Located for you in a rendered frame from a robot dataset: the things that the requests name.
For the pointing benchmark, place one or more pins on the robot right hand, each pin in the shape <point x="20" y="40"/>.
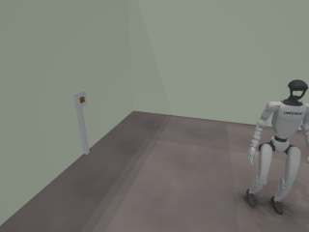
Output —
<point x="252" y="154"/>

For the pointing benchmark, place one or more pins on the left robot foot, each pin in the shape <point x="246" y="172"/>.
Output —
<point x="276" y="206"/>

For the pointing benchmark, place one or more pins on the button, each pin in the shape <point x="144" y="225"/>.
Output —
<point x="82" y="99"/>

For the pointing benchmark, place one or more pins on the robot right upper arm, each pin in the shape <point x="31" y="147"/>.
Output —
<point x="271" y="106"/>

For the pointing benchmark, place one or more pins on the robot right forearm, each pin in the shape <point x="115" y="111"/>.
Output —
<point x="257" y="135"/>

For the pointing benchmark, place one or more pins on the right robot thigh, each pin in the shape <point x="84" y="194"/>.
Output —
<point x="265" y="158"/>

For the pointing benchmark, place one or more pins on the panel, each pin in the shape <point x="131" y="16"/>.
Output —
<point x="81" y="121"/>

